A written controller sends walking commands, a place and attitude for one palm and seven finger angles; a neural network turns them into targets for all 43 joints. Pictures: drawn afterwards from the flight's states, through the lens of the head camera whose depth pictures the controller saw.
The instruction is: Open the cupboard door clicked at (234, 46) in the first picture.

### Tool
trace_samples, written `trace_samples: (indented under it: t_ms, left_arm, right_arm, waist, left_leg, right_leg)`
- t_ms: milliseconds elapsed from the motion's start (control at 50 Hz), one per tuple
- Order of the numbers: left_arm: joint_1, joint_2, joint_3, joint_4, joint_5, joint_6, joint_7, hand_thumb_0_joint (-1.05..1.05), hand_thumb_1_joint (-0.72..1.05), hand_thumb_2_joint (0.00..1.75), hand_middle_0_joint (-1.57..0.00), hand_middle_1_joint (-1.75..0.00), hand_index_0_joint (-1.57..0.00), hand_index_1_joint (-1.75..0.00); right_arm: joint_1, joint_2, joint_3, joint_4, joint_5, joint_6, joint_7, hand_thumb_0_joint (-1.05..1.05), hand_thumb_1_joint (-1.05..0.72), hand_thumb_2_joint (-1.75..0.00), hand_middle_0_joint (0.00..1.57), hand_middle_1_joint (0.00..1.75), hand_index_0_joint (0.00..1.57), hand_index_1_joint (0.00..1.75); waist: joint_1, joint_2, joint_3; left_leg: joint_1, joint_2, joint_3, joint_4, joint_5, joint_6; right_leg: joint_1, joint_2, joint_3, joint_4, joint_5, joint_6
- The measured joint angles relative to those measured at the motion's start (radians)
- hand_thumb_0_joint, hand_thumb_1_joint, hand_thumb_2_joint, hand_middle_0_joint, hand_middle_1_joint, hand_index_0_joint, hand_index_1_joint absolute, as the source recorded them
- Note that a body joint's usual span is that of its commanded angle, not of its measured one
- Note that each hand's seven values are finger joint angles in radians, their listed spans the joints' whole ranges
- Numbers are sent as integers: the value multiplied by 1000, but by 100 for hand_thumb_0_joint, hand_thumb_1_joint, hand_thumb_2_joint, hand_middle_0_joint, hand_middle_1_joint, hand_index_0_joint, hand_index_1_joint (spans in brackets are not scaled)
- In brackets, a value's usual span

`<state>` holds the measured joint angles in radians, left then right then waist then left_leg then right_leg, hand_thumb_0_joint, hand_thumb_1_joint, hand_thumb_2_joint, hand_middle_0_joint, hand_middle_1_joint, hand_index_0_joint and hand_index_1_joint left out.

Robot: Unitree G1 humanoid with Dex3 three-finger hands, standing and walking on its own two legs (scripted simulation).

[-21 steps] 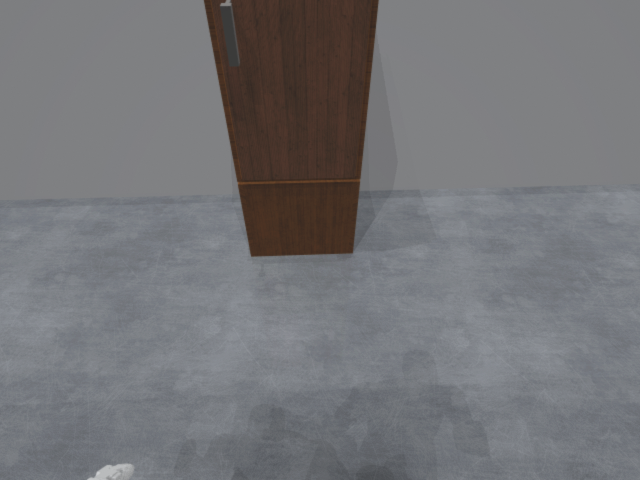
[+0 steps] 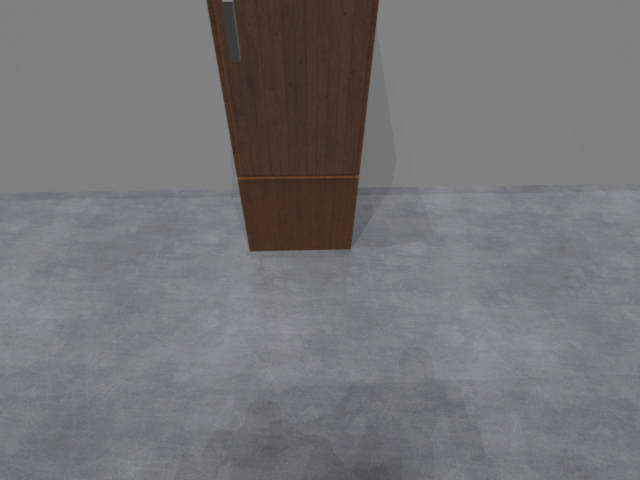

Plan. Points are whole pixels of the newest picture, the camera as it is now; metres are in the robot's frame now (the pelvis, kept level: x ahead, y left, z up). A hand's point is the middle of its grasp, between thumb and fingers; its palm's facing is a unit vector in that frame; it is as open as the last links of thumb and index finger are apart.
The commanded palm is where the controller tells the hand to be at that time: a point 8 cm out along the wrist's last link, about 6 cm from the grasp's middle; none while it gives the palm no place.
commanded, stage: stand and wait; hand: left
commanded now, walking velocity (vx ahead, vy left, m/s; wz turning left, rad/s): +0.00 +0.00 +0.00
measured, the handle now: (232, 28) +1.09 +0.29 +0.13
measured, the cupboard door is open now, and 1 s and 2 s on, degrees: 0 0 0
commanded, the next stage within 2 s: look at it before walking up in 0.40 s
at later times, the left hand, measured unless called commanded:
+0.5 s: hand out of the picture +0.07 +0.24 -0.15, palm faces -0.04 -0.94 -0.33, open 7.4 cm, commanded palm none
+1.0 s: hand out of the picture +0.09 +0.24 -0.15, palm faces -0.04 -0.94 -0.33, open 7.4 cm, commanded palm none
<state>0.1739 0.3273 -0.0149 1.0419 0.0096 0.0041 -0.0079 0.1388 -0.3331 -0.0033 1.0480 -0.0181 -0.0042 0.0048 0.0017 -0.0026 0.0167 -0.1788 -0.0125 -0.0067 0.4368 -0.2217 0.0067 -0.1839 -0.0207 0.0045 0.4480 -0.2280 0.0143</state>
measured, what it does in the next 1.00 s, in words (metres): stands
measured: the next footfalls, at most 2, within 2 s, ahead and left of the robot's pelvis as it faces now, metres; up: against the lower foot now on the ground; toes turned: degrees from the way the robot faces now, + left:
right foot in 1.84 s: +0.35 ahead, -0.10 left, +0.00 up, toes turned -10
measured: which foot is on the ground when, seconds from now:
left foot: down 0.00-1.00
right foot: down 0.00-1.00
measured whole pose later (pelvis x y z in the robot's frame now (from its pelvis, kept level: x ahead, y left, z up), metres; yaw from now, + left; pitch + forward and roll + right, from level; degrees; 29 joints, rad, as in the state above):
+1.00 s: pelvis +0.01 +0.00 +0.00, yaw -1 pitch -2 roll +0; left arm 0.14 0.34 -0.01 1.08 0.01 -0.01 0.00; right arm 0.11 -0.34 0.00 1.11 -0.01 -0.01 0.00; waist 0.00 0.00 0.02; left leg -0.13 -0.01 0.00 0.37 -0.20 0.00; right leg -0.14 -0.01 0.01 0.38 -0.21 0.01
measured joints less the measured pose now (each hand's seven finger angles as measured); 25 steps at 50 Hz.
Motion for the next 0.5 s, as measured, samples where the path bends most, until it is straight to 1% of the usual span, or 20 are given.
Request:
trace_samples:
  t_ms: [220,500]
  left_arm:
    - [2,10,4,37,-1,-1,1,1,91,90,-20,-30,-20,-30]
    - [-22,8,3,40,-1,-9,2,1,91,90,-20,-30,-20,-30]
  right_arm:
    - [19,-10,-3,47,3,2,0,1,-90,-90,20,30,21,30]
    - [7,-3,-1,62,4,-3,2,1,-90,-90,20,30,21,30]
  waist:
    - [-4,4,6]
    - [-8,5,3]
  left_leg:
    - [7,3,3,-23,16,-2]
    - [13,6,7,-41,19,-4]
  right_leg:
    - [5,3,3,-22,17,-1]
    - [9,6,7,-38,21,-2]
